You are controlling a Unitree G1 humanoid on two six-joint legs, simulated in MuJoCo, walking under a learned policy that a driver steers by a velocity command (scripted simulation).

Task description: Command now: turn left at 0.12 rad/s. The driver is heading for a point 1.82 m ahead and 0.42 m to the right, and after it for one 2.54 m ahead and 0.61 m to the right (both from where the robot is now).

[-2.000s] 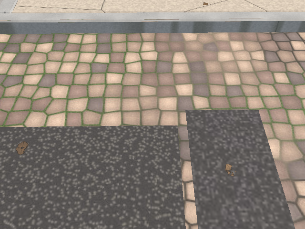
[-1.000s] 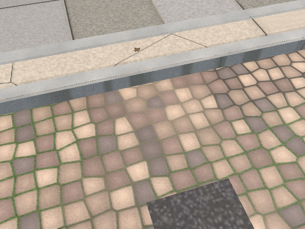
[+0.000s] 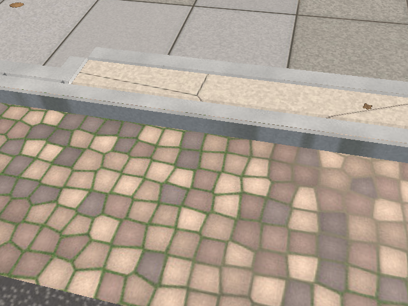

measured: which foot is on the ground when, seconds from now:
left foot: down 0.00-1.00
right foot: down 0.00-1.00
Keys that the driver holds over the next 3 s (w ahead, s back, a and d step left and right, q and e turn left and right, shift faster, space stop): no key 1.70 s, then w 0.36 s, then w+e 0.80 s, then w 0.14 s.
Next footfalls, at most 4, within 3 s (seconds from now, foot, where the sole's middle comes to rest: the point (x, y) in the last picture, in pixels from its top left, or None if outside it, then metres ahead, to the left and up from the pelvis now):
2.08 left None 0.20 0.11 -0.78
2.58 right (240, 304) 0.50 -0.05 -0.78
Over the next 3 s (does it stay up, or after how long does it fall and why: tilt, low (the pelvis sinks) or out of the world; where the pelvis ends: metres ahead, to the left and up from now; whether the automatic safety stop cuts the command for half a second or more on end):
stays up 0.59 -0.04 0.00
